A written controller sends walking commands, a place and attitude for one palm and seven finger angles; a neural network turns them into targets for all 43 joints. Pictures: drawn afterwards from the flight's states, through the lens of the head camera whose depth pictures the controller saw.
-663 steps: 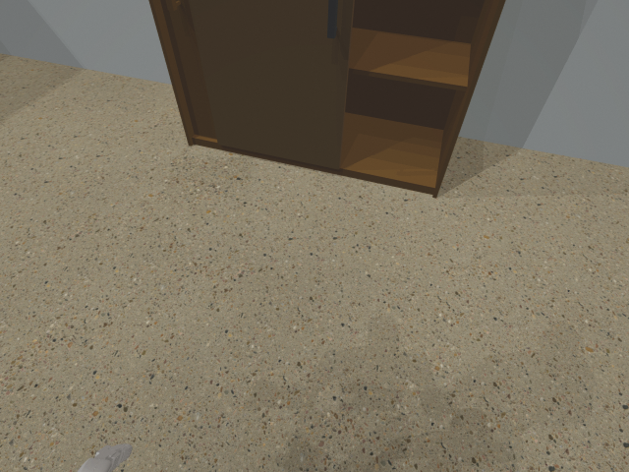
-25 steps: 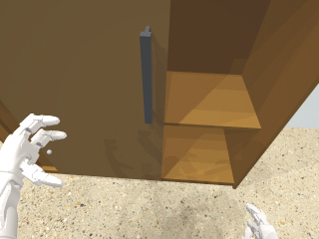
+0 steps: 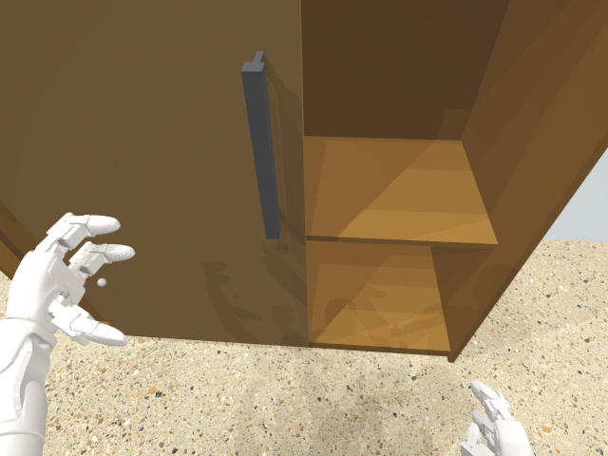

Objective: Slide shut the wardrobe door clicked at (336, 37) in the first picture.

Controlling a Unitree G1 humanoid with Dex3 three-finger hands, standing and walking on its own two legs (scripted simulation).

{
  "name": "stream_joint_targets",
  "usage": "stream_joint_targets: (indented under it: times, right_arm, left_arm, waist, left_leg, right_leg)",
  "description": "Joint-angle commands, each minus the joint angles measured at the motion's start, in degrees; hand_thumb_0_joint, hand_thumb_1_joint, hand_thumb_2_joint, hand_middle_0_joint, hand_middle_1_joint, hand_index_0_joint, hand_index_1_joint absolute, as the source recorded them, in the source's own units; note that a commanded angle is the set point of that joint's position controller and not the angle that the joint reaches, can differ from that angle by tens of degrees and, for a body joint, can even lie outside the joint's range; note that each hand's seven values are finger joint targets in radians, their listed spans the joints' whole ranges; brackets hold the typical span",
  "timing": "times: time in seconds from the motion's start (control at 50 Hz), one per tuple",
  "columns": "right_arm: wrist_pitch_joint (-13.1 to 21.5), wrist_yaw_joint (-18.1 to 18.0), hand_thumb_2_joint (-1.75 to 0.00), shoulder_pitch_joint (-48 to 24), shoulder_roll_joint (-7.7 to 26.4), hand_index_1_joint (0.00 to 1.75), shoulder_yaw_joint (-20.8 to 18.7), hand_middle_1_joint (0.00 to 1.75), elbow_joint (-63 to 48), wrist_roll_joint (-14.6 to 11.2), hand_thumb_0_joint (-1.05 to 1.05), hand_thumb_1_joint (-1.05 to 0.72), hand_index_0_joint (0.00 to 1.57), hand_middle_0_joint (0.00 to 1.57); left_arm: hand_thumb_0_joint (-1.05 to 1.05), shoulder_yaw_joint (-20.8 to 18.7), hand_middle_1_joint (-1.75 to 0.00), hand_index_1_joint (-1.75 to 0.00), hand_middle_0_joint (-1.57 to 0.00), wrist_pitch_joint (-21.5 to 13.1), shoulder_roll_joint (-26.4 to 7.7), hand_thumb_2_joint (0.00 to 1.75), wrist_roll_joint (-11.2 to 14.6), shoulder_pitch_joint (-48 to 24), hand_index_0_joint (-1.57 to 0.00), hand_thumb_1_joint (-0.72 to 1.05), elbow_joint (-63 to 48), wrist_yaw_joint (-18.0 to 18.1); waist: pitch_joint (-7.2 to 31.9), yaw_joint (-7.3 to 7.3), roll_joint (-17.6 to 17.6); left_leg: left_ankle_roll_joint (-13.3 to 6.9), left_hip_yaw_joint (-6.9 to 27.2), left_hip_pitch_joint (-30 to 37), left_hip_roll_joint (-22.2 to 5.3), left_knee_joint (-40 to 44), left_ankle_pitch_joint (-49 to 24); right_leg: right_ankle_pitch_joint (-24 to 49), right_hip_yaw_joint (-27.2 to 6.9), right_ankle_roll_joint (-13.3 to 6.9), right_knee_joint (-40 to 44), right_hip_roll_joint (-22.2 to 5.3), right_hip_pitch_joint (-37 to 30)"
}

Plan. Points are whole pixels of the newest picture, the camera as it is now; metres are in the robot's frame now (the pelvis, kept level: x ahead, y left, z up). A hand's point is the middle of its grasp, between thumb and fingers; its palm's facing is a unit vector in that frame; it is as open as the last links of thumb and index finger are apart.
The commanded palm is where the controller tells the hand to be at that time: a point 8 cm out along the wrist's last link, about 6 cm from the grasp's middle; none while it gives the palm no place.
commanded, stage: move the hooked fingers beside the handle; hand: left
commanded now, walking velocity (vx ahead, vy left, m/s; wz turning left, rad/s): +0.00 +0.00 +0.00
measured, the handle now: (267, 158) +0.55 +0.10 +0.10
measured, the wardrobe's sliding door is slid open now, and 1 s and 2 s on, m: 0.47 0.47 0.47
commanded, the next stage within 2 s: none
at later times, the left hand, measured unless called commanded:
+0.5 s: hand (156, 233) +0.37 +0.23 +0.10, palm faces -0.01 -1.00 -0.01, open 14.0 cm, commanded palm +0.34 +0.29 +0.11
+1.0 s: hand (195, 200) +0.44 +0.20 +0.10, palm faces -0.02 -1.00 +0.01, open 14.0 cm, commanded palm +0.42 +0.25 +0.10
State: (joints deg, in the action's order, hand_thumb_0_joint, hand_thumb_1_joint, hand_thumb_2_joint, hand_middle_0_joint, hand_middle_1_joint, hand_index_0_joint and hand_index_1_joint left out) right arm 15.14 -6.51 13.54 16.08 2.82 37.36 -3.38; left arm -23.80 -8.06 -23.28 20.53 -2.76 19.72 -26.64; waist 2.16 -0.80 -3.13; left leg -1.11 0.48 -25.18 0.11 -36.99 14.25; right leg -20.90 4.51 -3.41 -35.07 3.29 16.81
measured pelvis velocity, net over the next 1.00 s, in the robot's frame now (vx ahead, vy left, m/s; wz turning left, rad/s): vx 0.01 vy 0.02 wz -0.02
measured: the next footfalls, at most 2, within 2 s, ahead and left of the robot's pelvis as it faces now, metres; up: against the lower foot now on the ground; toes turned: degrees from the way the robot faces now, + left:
none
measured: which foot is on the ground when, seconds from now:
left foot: down 0.00-1.00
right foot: down 0.00-1.00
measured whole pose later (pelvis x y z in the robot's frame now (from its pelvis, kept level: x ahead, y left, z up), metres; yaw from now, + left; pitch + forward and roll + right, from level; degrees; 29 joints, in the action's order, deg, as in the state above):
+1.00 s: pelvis +0.01 +0.02 -0.01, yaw -1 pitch +7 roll -1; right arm 5.1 -3.2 16.6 15.5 2.1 38.1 -2.6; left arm -14.9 -11.6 -19.6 12.0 -33.0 44.0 -12.5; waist 2.4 3.6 -1.6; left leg -2.8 -1.5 -31.1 1.0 -39.4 15.7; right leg -22.1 2.8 -1.7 -38.0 2.1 23.3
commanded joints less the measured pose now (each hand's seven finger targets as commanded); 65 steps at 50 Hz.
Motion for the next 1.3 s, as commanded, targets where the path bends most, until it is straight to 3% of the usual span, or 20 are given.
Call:
stream_joint_targets:
  times: [0.0, 0.12, 0.24, 0.38, 0.42, 0.5, 0.52, 0.62, 0.7, 0.84, 0.86, 0.9, 0.92, 1.0, 1.02, 1.08, 1.14, 1.2, 1.24, 1.28]
  right_arm:
    - [2.74, -0.45, -0.9, -3.31, 7.23, 0.3, -3.15, 0.3, -7.99, -0.47, 0.0, -0.9, 0.2, 0.2]
    - [1.77, -0.17, -0.9, -2.48, 7.12, 0.3, -3.25, 0.3, -7.35, -0.26, 0.0, -0.9, 0.2, 0.2]
    - [0.38, 0.41, -0.9, -1.69, 7.24, 0.3, -3.44, 0.3, -7.89, -0.49, 0.0, -0.9, 0.2, 0.2]
    - [-1.16, 0.81, -0.9, -0.08, 7.43, 0.3, -3.72, 0.3, -7.63, -0.27, 0.0, -0.9, 0.2, 0.2]
    - [-1.72, 1.01, -0.9, 0.63, 7.48, 0.3, -3.76, 0.3, -7.54, -0.14, 0.0, -0.9, 0.2, 0.2]
    - [-2.63, 1.56, -0.9, 1.24, 7.38, 0.3, -4.08, 0.3, -7.77, 0.02, 0.0, -0.9, 0.2, 0.2]
    - [-2.97, 1.77, -0.9, 1.47, 7.38, 0.3, -4.02, 0.3, -7.66, 0.13, 0.0, -0.9, 0.2, 0.2]
    - [-4.53, 2.2, -0.9, 2.44, 7.74, 0.3, -4.32, 0.3, -7.55, 0.14, 0.0, -0.9, 0.2, 0.2]
    - [-5.46, 2.36, -0.9, 2.7, 7.44, 0.3, -4.4, 0.3, -7.4, 0.08, 0.0, -0.9, 0.2, 0.2]
    - [-7.0, 2.63, -0.9, 4.24, 7.86, 0.3, -4.37, 0.3, -5.67, 0.41, 0.0, -0.9, 0.2, 0.2]
    - [-7.15, 2.74, -0.9, 4.04, 7.61, 0.3, -4.2, 0.3, -5.66, 0.35, 0.0, -0.9, 0.2, 0.2]
    - [-7.43, 2.81, -0.9, 4.63, 7.88, 0.3, -4.34, 0.3, -4.97, 0.45, 0.0, -0.9, 0.2, 0.2]
    - [-7.83, 2.83, -0.9, 5.3, 8.18, 0.3, -4.35, 0.3, -4.48, 0.58, 0.0, -0.9, 0.2, 0.2]
    - [-8.63, 3.39, -0.9, 6.59, 8.18, 0.3, -4.24, 0.3, -4.28, 0.81, 0.0, -0.9, 0.2, 0.2]
    - [-8.92, 3.47, -0.9, 7.28, 8.34, 0.3, -4.28, 0.3, -3.94, 0.99, 0.0, -0.9, 0.2, 0.2]
    - [-9.37, 3.95, -0.9, 8.28, 8.15, 0.3, -4.22, 0.3, -4.02, 1.21, 0.0, -0.9, 0.2, 0.2]
    - [-10.11, 4.19, -0.9, 9.87, 8.58, 0.3, -4.4, 0.3, -3.69, 1.47, 0.0, -0.9, 0.2, 0.2]
    - [-10.51, 4.63, -0.9, 11.06, 8.24, 0.3, -4.6, 0.3, -3.32, 1.66, 0.0, -0.9, 0.2, 0.2]
    - [-11.27, 4.86, -0.9, 12.38, 8.7, 0.3, -4.88, 0.3, -3.07, 1.82, 0.0, -0.9, 0.2, 0.2]
    - [-11.69, 5.08, -0.9, 12.99, 8.48, 0.3, -5.02, 0.3, -2.68, 1.82, 0.0, -0.9, 0.2, 0.2]
  left_arm:
    - [0.0, -4.23, -1.2, -1.2, -0.3, -3.35, -16.03, 0.3, 0.83, -17.67, -0.3, -0.5, -10.62, -0.06]
    - [0.0, -5.65, -1.2, -1.2, -0.3, -4.57, -17.36, 0.3, 0.41, -20.57, -0.3, -0.5, -7.64, 1.88]
    - [0.0, -2.39, -1.2, -1.2, -0.3, -3.84, -14.71, 0.3, -0.95, -23.72, -0.3, -0.5, -4.17, 2.94]
    - [0.0, -1.92, -1.2, -1.2, -0.3, -4.93, -15.44, 0.3, -2.16, -30.69, -0.3, -0.5, -3.12, 4.89]
    - [0.0, -1.29, -1.2, -1.2, -0.3, -5.04, -14.76, 0.3, -2.5, -31.18, -0.3, -0.5, -1.8, 5.67]
    - [0.0, -1.68, -1.2, -1.2, -0.3, -5.42, -14.65, 0.3, -3.25, -31.19, -0.3, -0.5, -1.52, 7.07]
    - [0.0, 0.23, -1.2, -1.2, -0.3, -5.46, -13.03, 0.3, -3.67, -32.19, -0.3, -0.5, -1.75, 7.36]
    - [0.0, -0.04, -1.2, -1.2, -0.3, -4.51, -12.71, 0.3, -3.96, -32.66, -0.3, -0.5, 1.24, 8.66]
    - [0.0, 3.02, -1.2, -1.2, -0.3, -4.94, -10.04, 0.3, -4.7, -39.08, -0.3, -0.5, 1.16, 9.78]
    - [0.0, 4.73, -1.2, -1.2, -0.3, -6.8, -9.96, 0.3, -6.75, -48.79, -0.3, -0.5, 6.26, 12.65]
    - [0.0, 7.22, -1.2, -1.2, -0.3, -7.0, -7.48, 0.3, -6.89, -50.82, -0.3, -0.5, 6.98, 12.88]
    - [0.0, 7.43, -1.2, -1.2, -0.3, -7.16, -7.34, 0.3, -7.41, -53.53, -0.3, -0.5, 9.98, 13.76]
    - [0.0, 5.52, -1.2, -1.2, -0.3, -7.05, -9.49, 0.3, -7.82, -53.59, -0.3, -0.5, 12.99, 14.38]
    - [0.0, 5.75, -1.2, -1.2, -0.3, -7.68, -9.69, 0.3, -8.89, -58.24, -0.3, -0.5, 17.49, 15.65]
    - [0.0, 4.06, -1.2, -1.2, -0.3, -8.15, -11.77, 0.3, -9.23, -59.05, -0.3, -0.5, 18.98, 15.92]
    - [0.0, 4.93, -1.2, -1.2, -0.3, -9.44, -10.83, 0.3, -9.65, -62.6, -0.3, -0.5, 21.42, 16.14]
    - [0.0, 2.14, -1.2, -1.2, -0.3, -11.13, -14.85, 0.3, -10.19, -65.34, -0.3, -0.5, 23.67, 16.12]
    - [0.0, 3.88, -1.2, -1.2, -0.3, -11.93, -12.53, 0.3, -10.64, -67.64, -0.3, -0.5, 25.44, 15.62]
    - [0.0, 2.57, -1.2, -1.2, -0.3, -12.13, -14.37, 0.3, -11.32, -67.93, -0.3, -0.5, 26.85, 15.81]
    - [0.0, 4.06, -1.2, -1.2, -0.3, -11.73, -11.89, 0.3, -11.23, -68.53, -0.3, -0.5, 29.4, 15.6]
  waist:
    - [10.54, 1.58, 0.05]
    - [11.69, 1.26, 0.65]
    - [13.11, 1.82, 0.38]
    - [15.49, 2.23, -0.93]
    - [14.95, 2.22, 0.91]
    - [17.65, 1.74, -1.33]
    - [17.28, 2.2, -0.89]
    - [16.13, 2.44, 2.05]
    - [16.44, 3.78, -0.97]
    - [17.1, 5.27, -0.28]
    - [16.65, 5.82, -1.12]
    - [17.01, 6.05, -1.12]
    - [16.29, 5.85, 1.07]
    - [18.72, 6.08, -0.57]
    - [18.81, 5.67, 0.0]
    - [20.08, 6.48, 0.01]
    - [21.24, 6.62, 0.77]
    - [22.74, 7.39, -1.71]
    - [23.69, 7.56, -0.87]
    - [22.78, 8.27, -0.18]
  left_leg:
    - [-1.91, 1.55, 11.74, 0.41, 2.55, -7.46]
    - [-1.92, 1.01, 10.69, 0.4, 1.94, -7.77]
    - [-2.04, 0.68, 10.9, 0.54, 1.99, -8.7]
    - [-1.93, 1.08, 12.51, 0.34, 2.11, -9.42]
    - [-2.0, 1.24, 12.16, 0.21, 1.93, -9.99]
    - [-1.72, 1.16, 13.64, 0.16, 1.85, -12.46]
    - [-1.82, 1.24, 13.89, 0.12, 1.61, -13.15]
    - [-1.75, 1.31, 12.61, -0.16, 1.6, -13.51]
    - [-1.49, 1.78, 14.9, -0.35, 1.55, -12.98]
    - [-1.04, 3.52, 15.8, -0.92, 1.38, -10.28]
    - [-0.97, 3.44, 15.91, -0.86, 1.54, -9.34]
    - [-0.75, 4.01, 16.21, -1.08, 1.69, -8.01]
    - [-0.95, 4.02, 14.59, -1.04, 1.42, -7.34]
    - [-0.73, 3.78, 14.69, -1.04, 0.83, -8.55]
    - [-0.73, 3.95, 13.95, -0.99, 0.46, -9.27]
    - [-0.79, 3.4, 13.35, -1.0, -0.37, -9.83]
    - [-1.02, 2.94, 11.66, -1.01, -1.37, -11.03]
    - [-1.01, 2.51, 12.59, -0.95, -2.5, -12.87]
    - [-1.18, 2.38, 11.81, -1.02, -3.23, -13.98]
    - [-1.27, 2.15, 11.01, -1.02, -3.59, -13.32]
  right_leg:
    - [15.32, -4.93, 3.54, 6.92, -2.94, 4.5]
    - [16.61, -5.88, 3.79, 6.57, -3.25, 3.23]
    - [18.66, -5.48, 3.82, 5.78, -3.17, 3.87]
    - [17.67, -4.59, 3.09, 4.85, -2.39, 4.9]
    - [17.98, -4.3, 2.95, 4.62, -2.17, 4.99]
    - [20.2, -4.03, 2.76, 3.72, -2.05, 4.47]
    - [20.61, -3.78, 2.63, 3.56, -2.0, 4.58]
    - [21.16, -3.52, 2.71, 3.5, -1.75, 5.13]
    - [18.8, -3.27, 2.56, 3.37, -1.58, 8.16]
    - [14.03, -2.96, 2.15, 3.0, -1.35, 11.19]
    - [13.2, -2.93, 2.18, 3.04, -1.4, 12.05]
    - [11.36, -2.78, 2.11, 2.88, -1.42, 13.5]
    - [10.98, -2.88, 2.05, 3.0, -1.39, 12.97]
    - [11.87, -2.99, 2.09, 1.98, -1.4, 13.7]
    - [12.21, -3.04, 1.88, 1.7, -1.31, 13.13]
    - [12.96, -3.27, 2.14, 0.98, -1.01, 13.86]
    - [14.78, -3.69, 2.27, 0.2, -0.82, 12.99]
    - [16.2, -3.89, 2.3, -0.41, -0.56, 14.25]
    - [17.35, -3.78, 2.36, -0.95, -0.43, 14.19]
    - [16.98, -3.73, 2.47, -0.8, -0.23, 15.31]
